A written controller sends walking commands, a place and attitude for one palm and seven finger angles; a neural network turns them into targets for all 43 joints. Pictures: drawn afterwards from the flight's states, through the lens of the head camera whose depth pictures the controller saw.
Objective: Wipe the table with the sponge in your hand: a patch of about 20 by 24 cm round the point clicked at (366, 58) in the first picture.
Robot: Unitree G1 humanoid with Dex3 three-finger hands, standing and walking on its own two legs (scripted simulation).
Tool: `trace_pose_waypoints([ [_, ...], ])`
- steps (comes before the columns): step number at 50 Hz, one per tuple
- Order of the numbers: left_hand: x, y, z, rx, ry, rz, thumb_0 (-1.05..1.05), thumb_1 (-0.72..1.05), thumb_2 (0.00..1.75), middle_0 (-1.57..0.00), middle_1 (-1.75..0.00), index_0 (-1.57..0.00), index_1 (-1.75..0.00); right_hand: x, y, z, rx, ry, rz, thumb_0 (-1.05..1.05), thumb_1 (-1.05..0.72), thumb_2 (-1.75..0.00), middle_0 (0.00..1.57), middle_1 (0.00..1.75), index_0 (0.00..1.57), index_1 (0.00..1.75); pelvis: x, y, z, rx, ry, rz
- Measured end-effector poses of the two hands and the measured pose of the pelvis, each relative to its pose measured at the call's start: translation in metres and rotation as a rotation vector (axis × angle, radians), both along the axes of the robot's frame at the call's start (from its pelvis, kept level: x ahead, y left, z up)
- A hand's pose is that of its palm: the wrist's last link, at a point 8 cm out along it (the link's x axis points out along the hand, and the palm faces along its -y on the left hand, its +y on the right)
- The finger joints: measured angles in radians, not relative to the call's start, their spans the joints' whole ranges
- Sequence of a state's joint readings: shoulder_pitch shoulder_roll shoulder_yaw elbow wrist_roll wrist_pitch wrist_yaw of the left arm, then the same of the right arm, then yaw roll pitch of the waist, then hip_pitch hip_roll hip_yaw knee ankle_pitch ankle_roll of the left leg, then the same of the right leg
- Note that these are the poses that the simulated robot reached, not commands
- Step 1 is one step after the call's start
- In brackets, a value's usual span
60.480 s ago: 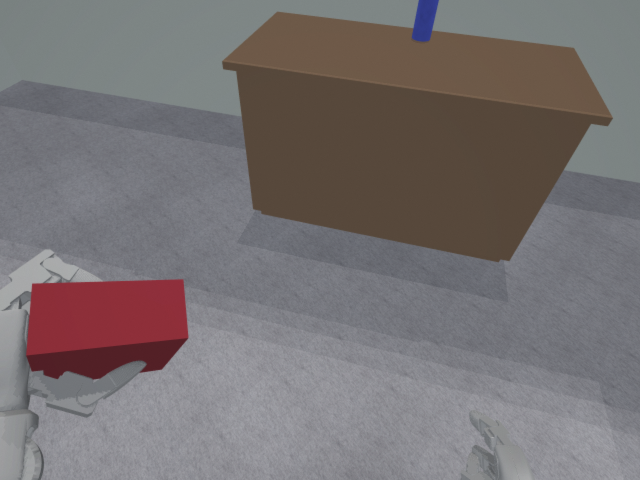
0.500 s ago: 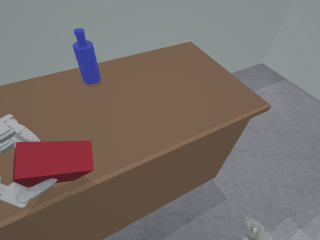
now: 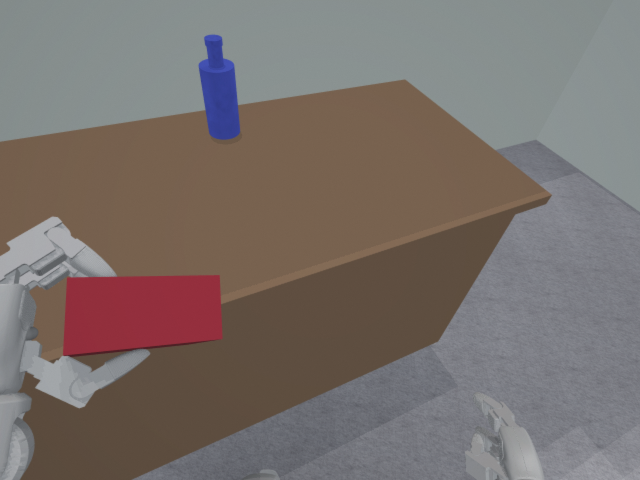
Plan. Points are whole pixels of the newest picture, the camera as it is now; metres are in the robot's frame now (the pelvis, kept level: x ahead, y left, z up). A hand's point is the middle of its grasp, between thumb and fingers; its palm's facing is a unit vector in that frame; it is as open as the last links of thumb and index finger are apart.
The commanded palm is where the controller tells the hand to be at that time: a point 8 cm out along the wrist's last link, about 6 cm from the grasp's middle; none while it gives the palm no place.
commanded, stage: step back with the hand held close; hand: left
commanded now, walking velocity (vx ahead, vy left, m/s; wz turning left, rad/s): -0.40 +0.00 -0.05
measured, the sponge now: (161, 316) +0.24 +0.17 +0.15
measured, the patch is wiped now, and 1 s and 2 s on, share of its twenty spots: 1.00 1.00 1.00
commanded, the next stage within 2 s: stop stepping back and stand still in 0.24 s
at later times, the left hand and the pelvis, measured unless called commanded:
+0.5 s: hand out of the picture +0.06 +0.22 +0.21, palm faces +0.22 -0.91 -0.35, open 9.7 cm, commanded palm +0.03 +0.28 +0.22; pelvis -0.16 +0.01 +0.01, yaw -4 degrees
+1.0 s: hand out of the picture -0.07 +0.24 +0.20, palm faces +0.34 -0.87 -0.37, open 9.7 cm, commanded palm -0.11 +0.28 +0.22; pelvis -0.28 +0.01 +0.00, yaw -3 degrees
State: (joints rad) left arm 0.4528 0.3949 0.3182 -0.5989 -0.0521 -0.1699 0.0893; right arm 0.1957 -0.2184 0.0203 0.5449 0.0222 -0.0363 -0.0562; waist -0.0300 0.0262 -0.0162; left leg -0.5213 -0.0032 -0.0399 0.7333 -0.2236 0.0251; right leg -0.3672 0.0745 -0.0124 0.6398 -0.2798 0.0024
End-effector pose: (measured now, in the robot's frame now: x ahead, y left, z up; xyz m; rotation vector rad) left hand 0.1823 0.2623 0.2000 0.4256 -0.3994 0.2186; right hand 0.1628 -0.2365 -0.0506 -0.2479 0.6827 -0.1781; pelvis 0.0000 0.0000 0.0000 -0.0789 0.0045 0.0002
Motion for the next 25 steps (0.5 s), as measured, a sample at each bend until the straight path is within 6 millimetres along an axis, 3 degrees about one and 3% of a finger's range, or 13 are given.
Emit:
trace_pose_waypoints([
  [9, -0.046, 0.037, 0.014, 0.065, -0.031, 0.101, -0.01, -0.54, 1.06, -0.8, -1.39, -0.81, -1.43, -0.059, 0.017, 0.001, -0.004, 0.008, 0.006, 0.01, -0.9, -0.89, 0.21, 0.3, 0.21, 0.3, -0.052, 0.014, 0.005, 0.005, -0.006, -0.06],
  [16, -0.08, 0.016, 0.019, -0.017, -0.064, 0.046, -0.01, -0.54, 1.06, -0.79, -1.39, -0.81, -1.44, -0.114, 0.029, -0.003, 0.061, -0.01, 0.005, 0.01, -0.9, -0.89, 0.21, 0.3, 0.21, 0.3, -0.101, 0.012, 0.008, -0.002, 0.01, -0.076],
  [20, -0.112, -0.004, 0.017, 0.021, -0.052, -0.043, -0.01, -0.53, 1.06, -0.79, -1.39, -0.81, -1.44, -0.15, 0.025, -0.016, 0.087, -0.012, -0.027, 0.01, -0.9, -0.89, 0.21, 0.3, 0.21, 0.3, -0.136, 0.012, 0.001, -0.01, -0.02, -0.074],
  [25, -0.154, 0.005, 0.017, 0.006, -0.034, -0.09, -0.01, -0.54, 1.06, -0.8, -1.39, -0.81, -1.43, -0.207, 0.017, -0.007, 0.074, 0.062, -0.114, 0.01, -0.9, -0.89, 0.21, 0.3, 0.21, 0.3, -0.155, 0.015, 0.009, 0.029, -0.008, -0.074],
])
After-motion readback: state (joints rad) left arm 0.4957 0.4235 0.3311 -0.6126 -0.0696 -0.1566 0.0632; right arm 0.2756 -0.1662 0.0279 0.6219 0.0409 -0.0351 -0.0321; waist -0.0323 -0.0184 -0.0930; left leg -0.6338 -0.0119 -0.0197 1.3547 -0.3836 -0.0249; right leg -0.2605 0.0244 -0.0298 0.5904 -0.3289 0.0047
